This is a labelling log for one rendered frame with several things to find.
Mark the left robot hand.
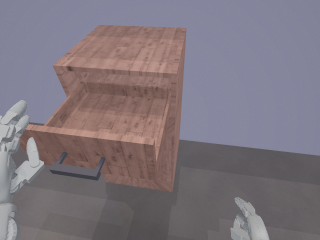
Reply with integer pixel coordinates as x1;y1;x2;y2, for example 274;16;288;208
0;100;45;204

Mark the handle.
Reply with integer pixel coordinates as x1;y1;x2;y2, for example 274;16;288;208
49;152;106;181

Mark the left robot forearm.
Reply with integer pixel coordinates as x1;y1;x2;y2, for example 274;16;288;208
0;203;20;240

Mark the cabinet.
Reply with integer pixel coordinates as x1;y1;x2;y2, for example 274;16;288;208
52;25;187;192

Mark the right robot hand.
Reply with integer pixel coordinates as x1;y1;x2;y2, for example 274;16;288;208
230;197;270;240

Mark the drawer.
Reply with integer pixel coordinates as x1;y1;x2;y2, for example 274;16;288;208
19;80;171;181

